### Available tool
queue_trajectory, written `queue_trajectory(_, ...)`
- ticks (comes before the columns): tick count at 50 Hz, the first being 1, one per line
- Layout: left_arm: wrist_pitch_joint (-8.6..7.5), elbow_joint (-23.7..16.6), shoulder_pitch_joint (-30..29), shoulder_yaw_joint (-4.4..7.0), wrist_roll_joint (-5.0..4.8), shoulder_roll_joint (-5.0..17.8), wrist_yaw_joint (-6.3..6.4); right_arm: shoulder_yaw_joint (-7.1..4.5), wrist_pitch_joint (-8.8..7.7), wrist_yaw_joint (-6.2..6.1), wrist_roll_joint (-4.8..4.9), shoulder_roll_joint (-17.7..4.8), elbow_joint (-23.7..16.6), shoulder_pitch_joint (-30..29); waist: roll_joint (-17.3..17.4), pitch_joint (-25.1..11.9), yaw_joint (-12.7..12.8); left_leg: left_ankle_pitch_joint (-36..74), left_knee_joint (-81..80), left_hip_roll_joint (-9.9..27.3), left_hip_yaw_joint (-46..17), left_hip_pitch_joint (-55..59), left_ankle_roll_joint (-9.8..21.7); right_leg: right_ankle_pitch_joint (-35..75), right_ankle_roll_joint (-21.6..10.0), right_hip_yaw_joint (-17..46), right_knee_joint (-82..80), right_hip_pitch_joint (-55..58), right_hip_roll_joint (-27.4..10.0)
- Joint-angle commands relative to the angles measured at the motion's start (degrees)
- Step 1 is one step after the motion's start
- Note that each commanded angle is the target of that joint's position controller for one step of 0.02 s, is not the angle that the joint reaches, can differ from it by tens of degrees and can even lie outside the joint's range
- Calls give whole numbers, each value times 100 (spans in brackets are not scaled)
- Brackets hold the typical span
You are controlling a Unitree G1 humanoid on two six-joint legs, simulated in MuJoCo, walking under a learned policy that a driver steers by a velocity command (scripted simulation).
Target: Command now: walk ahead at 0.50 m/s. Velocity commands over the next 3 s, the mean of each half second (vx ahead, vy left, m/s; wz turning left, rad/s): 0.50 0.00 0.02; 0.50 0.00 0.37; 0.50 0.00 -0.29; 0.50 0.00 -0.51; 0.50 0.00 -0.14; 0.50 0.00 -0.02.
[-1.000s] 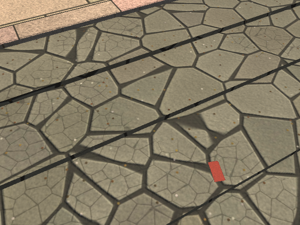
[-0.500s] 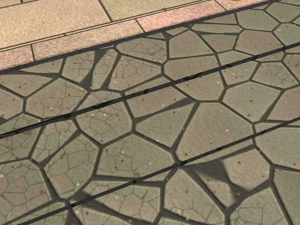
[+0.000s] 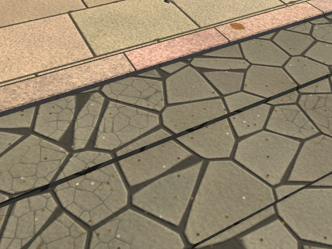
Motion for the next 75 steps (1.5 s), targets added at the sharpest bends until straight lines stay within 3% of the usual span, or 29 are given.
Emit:
queue_trajectory(1, -3, -235, 2, 29, 46, 179, 3, -163, -90, -93, 14, -835, -347, -305, 529, 183, 195, 5, -1396, 1456, -1179, -177, 962, 737, 188, -5, -929, -79, -145)
queue_trajectory(10, -119, -537, -1112, 15, -46, 301, -175, -273, 86, -136, 163, -1132, -29, 197, 691, 389, -165, 197, -935, 1800, -920, 976, 670, 903, 80, -151, -2936, 213, 135)
queue_trajectory(12, -161, -488, -837, 65, -30, 437, -209, -298, 148, -144, 173, -1186, -25, 72, 732, 287, 63, 584, -546, 1862, -943, 1100, 555, 615, -96, -263, -3156, 697, 253)
queue_trajectory(14, -183, -29, 575, 304, -7, 847, -160, -209, 212, -141, 133, -940, -52, -19, 508, -522, 711, 1844, 1213, 1342, -492, 685, 268, 534, -356, -430, -3365, 2669, 485)
queue_trajectory(15, -158, 144, 1535, 438, 41, 1350, -102, -53, 207, -132, -38, -552, -223, 74, -549, -1348, 951, 411, 3266, 923, -129, -452, -8, 669, -713, 1000, -3380, 4205, -701)
queue_trajectory(16, -139, 222, 1655, 472, 77, 1633, -150, 72, 82, -92, 27, -90, -259, 597, -1916, -1732, 601, -2424, 4818, -80, -472, -2533, -257, -593, -1523, 3556, -4251, 5570, -1548)
queue_trajectory(17, -181, 105, 1408, 318, 49, 1035, -173, -62, -31, -58, 159, -710, -176, 247, -972, -1393, 760, -2399, 5590, 260, -1170, -3159, -174, -1199, -1392, 3556, -4475, 5261, -1436)
queue_trajectory(19, -218, -58, 608, 186, 67, 654, -177, -104, -119, -55, 228, -856, -321, -404, -192, -547, 527, -1274, 5460, 843, -1000, -3233, -34, -519, -1077, 2192, -4610, 4056, -1055)
queue_trajectory(22, -257, -21, 331, 96, 149, 357, -183, -119, 34, -62, 149, -639, -261, -350, -295, -200, 216, -551, 4958, 1133, -970, -2669, -138, 491, -1034, 1258, -5075, 3166, -690)
queue_trajectory(31, -204, 318, 779, 99, 189, 473, 13, -40, 274, -59, 99, -246, -635, -1349, -32, 413, 398, 607, 3776, 831, -929, -3617, -338, 1526, -782, -469, -5473, 3124, -624)
queue_trajectory(37, -28, 531, 1296, 89, 130, 560, 104, 69, 186, 191, 114, -11, -1157, -2188, -65, 544, 634, 190, 2888, 631, -86, -3593, -14, 3341, -619, -1091, -5022, 4137, -910)
queue_trajectory(39, 39, 429, 1070, 112, 103, 733, 160, -27, 183, 271, 131, -185, -1239, -1916, -410, 187, 314, -272, 2708, 263, 284, -2689, 175, 5537, -529, -1320, -4338, 4205, -931)
queue_trajectory(41, 110, 330, 722, 165, 49, 967, 251, -258, 216, 288, 155, -613, -1043, -718, -706, -497, -427, -367, 2216, -187, 406, -1074, 459, 7030, -364, -1452, -2782, 4072, -841)
queue_trajectory(42, 83, 251, 707, 162, 14, 978, 284, -488, 246, 222, 151, -1093, -836, 206, -389, -983, -866, -32, 1637, -144, -209, 595, 692, 5851, -160, -1426, -1475, 3188, -587)
queue_trajectory(43, -61, -50, 1133, -51, 185, 246, 170, -679, 304, 95, 163, -1788, -754, 740, 1192, -1631, -547, -1062, 1037, 1511, -3383, 2772, 1719, 1123, 256, -1246, 948, 664, 375)
queue_trajectory(44, -342, -117, 837, -71, 139, 253, 29, -589, 277, 28, 67, -1658, -886, 609, 1189, -2296, -506, -1636, -146, 2160, -5797, 3170, 2120, -1784, 185, 196, 2067, -269, 1071)
queue_trajectory(45, -502, -294, 252, 63, -119, 572, -87, -453, 203, 3, -11, -1248, -931, 329, 897, -1500, -519, -1630, -280, 2036, -5003, 2684, 1754, -1459, 39, 583, 2262, -945, 709)
queue_trajectory(46, -559, -277, 163, 42, -180, 496, -112, -345, 159, 2, 28, -871, -918, 30, 408, -905, -309, -1311, -298, 1910, -4043, 1748, 1510, -996, -84, 432, 1882, -846, 375)
queue_trajectory(47, -538, -204, 178, 75, -97, 468, -74, -256, 122, 32, 62, -623, -957, -373, 23, -471, -19, -776, -399, 1679, -3253, 838, 1294, -711, -87, 277, 1403, -525, 90)
queue_trajectory(49, -315, -53, 515, 140, -76, 449, -24, -136, 58, 57, -36, -290, -977, -740, 443, -227, 322, -174, -677, 1329, -2299, -143, 1118, -420, -89, 256, 1151, 190, -192)
queue_trajectory(55, -35, -173, -40, 148, 1, 309, 52, -205, -75, -50, -53, -704, -673, -253, 480, 158, 141, 822, -1143, 1249, -1096, -31, 951, 915, 213, 157, -271, -547, -248)
queue_trajectory(65, -93, -669, -1121, 19, -50, 105, -292, -221, 132, -169, -8, -874, -378, 131, 514, 491, -331, 1911, -831, 1787, -221, 1975, 557, 1288, -32, -197, -2391, -1020, 188)
queue_trajectory(68, -78, -790, -838, 97, -31, 294, -414, -278, 277, -261, 47, -1112, -481, -141, 802, 135, 6, 4574, 90, 1811, 108, 2141, 331, 444, -302, -693, -2531, -105, 609)
queue_trajectory(70, -38, -572, 348, 319, -22, 700, -404, -287, 359, -318, 49, -1208, -533, -237, 799, -532, 658, 5806, 1814, 1628, 321, 1782, 126, 372, -583, -929, -2804, 1606, 1057)
queue_trajectory(71, -27, -408, 1134, 474, -41, 994, -319, -270, 314, -324, 74, -1212, -581, -247, 555, -938, 1074, 4638, 3176, 1380, 369, 734, -87, 831, -824, -383, -3233, 3186, 879)
queue_trajectory(72, -1, -352, 1546, 593, -13, 1600, -204, -37, 138, -215, -146, -437, -807, 230, -964, -1510, 712, -202, 5387, 469, 278, -1779, -452, 1231, -1712, 2259, -3108, 5434, -693)
queue_trajectory(73, -42, -418, 1660, 510, 17, 1400, -212, 51, -126, -102, -37, -443, -858, 153, -860, -2360, 802, -2495, 6587, -148, -916, -3003, -512, 741, -2444, 4551, -3989, 6311, -1427)
queue_trajectory(74, -39, -409, 1573, 438, 52, 1056, -193, -54, -288, -21, 181, -796, -991, -458, -364, -1747, 1017, -2086, 6752, 262, -1242, -3589, -395, 568, -2095, 3725, -4116, 5966, -1157)
queue_trajectory(75, -43, -463, 1233, 373, 19, 819, -175, -25, -364, -9, 215, -782, -1108, -756, -1, -1075, 861, -1573, 6357, 539, -1124, -3660, -311, 634, -1822, 2896, -4158, 5104, -906)
Next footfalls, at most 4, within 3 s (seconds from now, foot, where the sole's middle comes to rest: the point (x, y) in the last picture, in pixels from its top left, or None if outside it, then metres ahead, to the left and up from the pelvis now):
0.28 right None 0.31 -0.17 -0.78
0.84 left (146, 224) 0.61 0.07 -0.75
1.42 right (181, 155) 0.95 -0.09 -0.75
1.84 left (141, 106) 1.25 0.10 -0.71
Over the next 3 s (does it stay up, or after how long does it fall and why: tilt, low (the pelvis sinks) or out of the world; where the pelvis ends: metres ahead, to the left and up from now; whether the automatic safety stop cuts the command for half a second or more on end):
stays up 1.58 -0.15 0.11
